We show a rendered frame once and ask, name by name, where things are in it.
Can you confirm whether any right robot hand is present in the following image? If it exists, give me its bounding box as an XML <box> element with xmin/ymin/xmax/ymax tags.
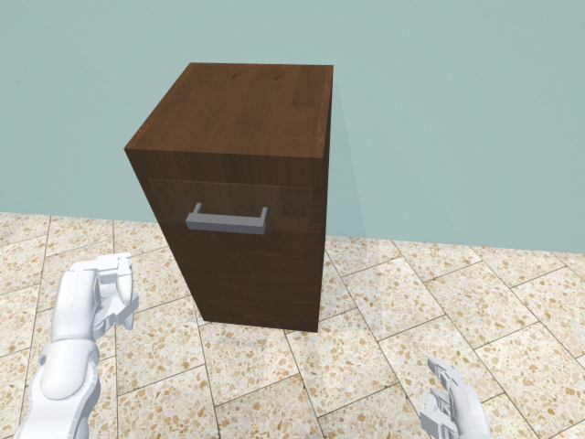
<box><xmin>420</xmin><ymin>357</ymin><xmax>492</xmax><ymax>439</ymax></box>

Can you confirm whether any robot left forearm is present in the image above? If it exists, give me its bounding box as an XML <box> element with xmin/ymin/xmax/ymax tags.
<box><xmin>11</xmin><ymin>338</ymin><xmax>101</xmax><ymax>439</ymax></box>

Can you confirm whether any drawer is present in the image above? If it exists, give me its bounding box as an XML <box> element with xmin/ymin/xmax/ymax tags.
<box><xmin>148</xmin><ymin>178</ymin><xmax>314</xmax><ymax>231</ymax></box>

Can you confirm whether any cabinet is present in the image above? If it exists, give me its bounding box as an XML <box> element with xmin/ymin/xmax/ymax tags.
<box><xmin>123</xmin><ymin>62</ymin><xmax>334</xmax><ymax>333</ymax></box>

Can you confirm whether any left robot hand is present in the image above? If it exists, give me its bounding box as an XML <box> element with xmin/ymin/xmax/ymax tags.
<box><xmin>51</xmin><ymin>252</ymin><xmax>139</xmax><ymax>343</ymax></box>

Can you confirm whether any handle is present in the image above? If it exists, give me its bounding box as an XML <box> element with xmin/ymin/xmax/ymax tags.
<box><xmin>186</xmin><ymin>203</ymin><xmax>268</xmax><ymax>235</ymax></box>

